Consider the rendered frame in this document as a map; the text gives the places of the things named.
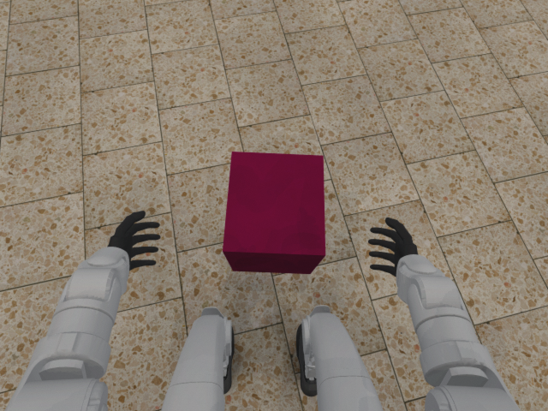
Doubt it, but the carton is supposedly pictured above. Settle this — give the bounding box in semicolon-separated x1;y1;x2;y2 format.
223;152;325;274

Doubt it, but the robot right thigh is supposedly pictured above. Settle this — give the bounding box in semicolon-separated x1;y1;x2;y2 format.
301;313;384;411

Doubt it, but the left robot hand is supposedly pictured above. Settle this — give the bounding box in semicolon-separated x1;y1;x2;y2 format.
108;211;160;271

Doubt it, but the robot right foot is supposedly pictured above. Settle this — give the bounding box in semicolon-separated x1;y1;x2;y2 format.
296;324;317;396

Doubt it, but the robot right upper arm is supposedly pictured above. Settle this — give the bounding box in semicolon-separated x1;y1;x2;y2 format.
425;385;519;411

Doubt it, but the robot left forearm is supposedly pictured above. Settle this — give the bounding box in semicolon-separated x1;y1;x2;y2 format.
4;247;129;411

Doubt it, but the robot left upper arm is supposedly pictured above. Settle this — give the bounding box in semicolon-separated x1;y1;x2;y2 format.
10;378;108;411

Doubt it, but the right robot hand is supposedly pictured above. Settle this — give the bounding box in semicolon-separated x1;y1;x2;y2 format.
368;217;418;277

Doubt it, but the robot right forearm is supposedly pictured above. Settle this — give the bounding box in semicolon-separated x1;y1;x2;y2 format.
396;254;521;411

